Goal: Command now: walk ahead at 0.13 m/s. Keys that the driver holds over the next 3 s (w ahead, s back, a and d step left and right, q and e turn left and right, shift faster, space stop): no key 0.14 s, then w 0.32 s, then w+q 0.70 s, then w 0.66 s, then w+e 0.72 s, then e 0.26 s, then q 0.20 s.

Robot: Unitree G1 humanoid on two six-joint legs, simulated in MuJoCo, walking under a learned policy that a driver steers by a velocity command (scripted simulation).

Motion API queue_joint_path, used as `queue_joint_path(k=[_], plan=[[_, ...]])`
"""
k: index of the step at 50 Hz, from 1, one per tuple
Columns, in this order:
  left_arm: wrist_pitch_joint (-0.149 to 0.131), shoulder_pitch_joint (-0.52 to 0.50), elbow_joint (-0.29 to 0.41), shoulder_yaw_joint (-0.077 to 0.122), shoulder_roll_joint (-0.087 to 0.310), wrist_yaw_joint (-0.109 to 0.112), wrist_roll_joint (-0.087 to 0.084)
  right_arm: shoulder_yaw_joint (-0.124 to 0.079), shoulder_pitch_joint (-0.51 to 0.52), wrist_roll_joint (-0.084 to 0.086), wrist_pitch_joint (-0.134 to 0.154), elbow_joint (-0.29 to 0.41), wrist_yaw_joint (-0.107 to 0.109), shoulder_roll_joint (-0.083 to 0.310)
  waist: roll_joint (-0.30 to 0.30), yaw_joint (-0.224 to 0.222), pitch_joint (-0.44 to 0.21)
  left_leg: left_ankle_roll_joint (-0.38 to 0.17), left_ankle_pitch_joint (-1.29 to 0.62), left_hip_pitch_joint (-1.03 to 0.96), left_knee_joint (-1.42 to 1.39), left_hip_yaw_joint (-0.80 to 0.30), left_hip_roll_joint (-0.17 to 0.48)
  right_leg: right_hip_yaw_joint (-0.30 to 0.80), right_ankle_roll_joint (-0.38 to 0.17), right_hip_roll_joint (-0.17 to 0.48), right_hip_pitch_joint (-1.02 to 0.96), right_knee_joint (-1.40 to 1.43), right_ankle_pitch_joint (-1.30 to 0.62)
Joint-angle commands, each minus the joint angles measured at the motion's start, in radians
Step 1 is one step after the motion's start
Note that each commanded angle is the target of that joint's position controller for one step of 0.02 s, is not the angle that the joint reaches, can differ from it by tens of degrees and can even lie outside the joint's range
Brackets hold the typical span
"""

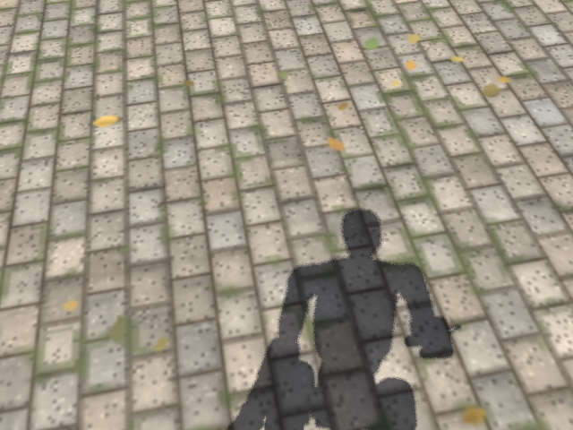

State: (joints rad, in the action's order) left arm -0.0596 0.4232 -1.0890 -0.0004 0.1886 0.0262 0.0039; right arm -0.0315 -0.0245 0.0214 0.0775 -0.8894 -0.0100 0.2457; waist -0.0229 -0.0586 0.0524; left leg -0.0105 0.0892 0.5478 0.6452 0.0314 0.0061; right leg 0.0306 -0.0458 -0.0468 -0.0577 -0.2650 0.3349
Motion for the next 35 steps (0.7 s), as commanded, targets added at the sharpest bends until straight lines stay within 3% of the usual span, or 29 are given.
queue_joint_path(k=[1,2,3,4,5,6,7,8,10,11,14,18,20,22,23,24,25,26,28,31,35], plan=[[-0.014,-0.064,0.045,0.034,0.183,0.009,-0.018,-0.027,-0.122,-0.01,-0.008,0.007,0.008,0.104,0.157,0.124,-0.06,-0.041,-0.129,-0.306,-0.118,-0.002,-0.049,0.071,-0.065,0.208,0.136,-0.093,-0.958],[-0.013,-0.072,0.047,0.033,0.176,0.005,-0.019,-0.039,-0.175,-0.019,-0.008,-0.017,0.011,0.125,0.129,0.153,-0.087,-0.063,-0.19,-0.376,-0.173,0.001,-0.054,0.062,-0.044,0.183,0.118,-0.178,-0.957],[-0.013,-0.04,0.045,0.031,0.168,-0.002,-0.004,-0.052,-0.219,-0.027,-0.007,-0.028,0.016,0.164,0.064,0.163,-0.135,-0.089,-0.451,-0.502,-0.182,-0.056,0.012,0.044,-0.01,0.136,0.161,-0.3,-0.811],[-0.016,0.069,0.035,0.014,0.105,-0.009,0.021,-0.054,-0.276,-0.05,-0.012,-0.035,0.018,0.209,-0.088,0.122,-0.259,-0.204,-0.853,-0.762,-0.097,-0.25,0.204,0.021,0.032,0.051,0.349,-0.535,-0.357],[-0.006,0.155,0.003,-0.003,0.039,-0.012,0.006,-0.027,-0.306,-0.062,-0.016,-0.053,0.007,0.135,-0.213,0.103,-0.404,-0.355,-0.938,-0.792,-0.165,-0.457,0.386,0.042,0.073,-0.02,0.379,-0.785,0.31],[0.009,0.114,0.003,0.013,0.098,-0.013,-0.005,-0.014,-0.235,-0.036,-0.015,-0.043,-0.006,0.1,-0.118,0.085,-0.324,-0.335,-0.662,-0.635,-0.236,-0.47,0.346,0.095,0.086,0.009,0.38,-0.877,0.357],[0.025,0.038,0.024,0.023,0.116,-0.008,-0.015,-0.01,-0.121,-0.016,-0.015,-0.023,-0.007,0.096,-0.074,0.062,-0.184,-0.295,-0.407,-0.496,-0.289,-0.402,0.309,0.065,0.095,0.039,0.44,-0.896,0.32],[0.038,-0.009,0.033,0.031,0.13,0.001,-0.017,-0.01,-0.076,-0.014,-0.016,-0.014,-0.007,0.104,-0.039,0.055,-0.123,-0.26,-0.117,-0.399,-0.358,-0.369,0.27,0.038,0.096,0.061,0.466,-0.879,0.27],[0.051,-0.034,0.052,0.047,0.144,0.013,-0.016,-0.025,-0.05,-0.018,-0.023,-0.015,-0.001,0.153,-0.084,0.031,-0.066,-0.212,0.317,-0.251,-0.477,-0.344,0.218,0.006,0.087,0.086,0.442,-0.803,0.185],[0.046,-0.039,0.056,0.05,0.139,0.015,-0.013,-0.028,-0.051,-0.021,-0.024,-0.017,0.004,0.154,-0.106,0.024,-0.062,-0.201,0.383,-0.217,-0.509,-0.336,0.204,-0.009,0.078,0.086,0.421,-0.757,0.162],[0.023,-0.058,0.052,0.056,0.116,0.018,-0.006,-0.036,-0.07,-0.019,-0.015,-0.015,0.019,0.156,-0.102,0.017,-0.079,-0.213,0.396,-0.18,-0.554,-0.302,0.198,-0.035,0.048,0.091,0.368,-0.609,0.112],[0.009,-0.092,0.051,0.063,0.116,0.009,-0.003,-0.049,-0.085,0.002,-0.017,-0.006,0.029,0.177,-0.095,0.007,-0.087,-0.213,0.458,-0.157,-0.566,-0.286,0.204,-0.065,0.017,0.082,0.293,-0.425,0.025],[0.006,-0.062,0.032,0.065,0.108,0.004,-0.003,-0.052,-0.08,0.017,-0.028,-0.001,0.032,0.178,-0.08,-0.022,-0.077,-0.191,0.508,-0.113,-0.542,-0.26,0.19,-0.1,-0.003,0.066,0.212,-0.298,-0.05],[0.006,0.012,-0.002,0.066,0.103,0.001,0.001,-0.044,-0.054,0.021,-0.035,0.016,0.032,0.144,-0.043,-0.06,-0.049,-0.139,0.543,-0.042,-0.449,-0.205,0.136,-0.103,-0.036,0.056,0.128,-0.178,-0.019],[0.0,0.091,-0.022,0.069,0.126,0.003,0.003,-0.03,-0.024,0.015,-0.035,0.039,0.027,0.093,0.077,-0.081,-0.042,-0.095,0.5,0.059,-0.237,-0.134,0.071,0.062,-0.074,0.169,0.06,-0.051,0.111],[-0.004,0.12,-0.019,0.088,0.216,0.006,-0.004,-0.015,-0.018,0.016,-0.026,0.06,0.02,0.024,0.287,-0.063,-0.021,-0.044,0.39,0.245,0.069,0.015,-0.05,0.372,-0.143,0.368,0.003,0.111,0.361],[-0.021,0.079,-0.004,0.1,0.267,0.006,0.016,-0.025,-0.022,0.013,-0.011,0.065,0.018,0.066,0.274,-0.041,0.053,-0.068,0.339,0.338,0.227,-0.096,-0.03,0.549,-0.198,0.459,0.09,0.185,0.511],[-0.042,-0.003,0.028,0.093,0.231,0.01,0.017,-0.033,-0.064,0.022,-0.002,0.048,0.013,0.1,0.215,0.007,0.074,-0.081,0.251,0.374,0.298,-0.171,-0.009,0.508,-0.176,0.441,0.099,0.183,0.455],[-0.059,-0.073,0.059,0.083,0.183,0.003,-0.005,-0.049,-0.114,0.01,0.002,0.014,0.012,0.125,0.155,0.046,0.028,-0.072,0.135,0.368,0.318,-0.192,0.005,0.324,-0.096,0.373,0.05,0.168,0.249],[-0.065,-0.017,0.048,0.071,0.141,0.003,0.005,-0.054,-0.091,0.0,-0.009,0.005,0.008,0.087,0.129,0.029,0.0,-0.031,-0.006,0.308,0.342,-0.155,0.014,0.117,-0.066,0.32,0.066,0.164,-0.018],[-0.057,0.031,0.047,0.069,0.148,0.014,0.015,-0.048,-0.017,0.003,-0.026,0.043,-0.004,0.047,0.129,-0.001,0.036,0.002,-0.107,0.296,0.273,-0.113,0.037,-0.026,-0.071,0.305,0.093,0.172,-0.156]])
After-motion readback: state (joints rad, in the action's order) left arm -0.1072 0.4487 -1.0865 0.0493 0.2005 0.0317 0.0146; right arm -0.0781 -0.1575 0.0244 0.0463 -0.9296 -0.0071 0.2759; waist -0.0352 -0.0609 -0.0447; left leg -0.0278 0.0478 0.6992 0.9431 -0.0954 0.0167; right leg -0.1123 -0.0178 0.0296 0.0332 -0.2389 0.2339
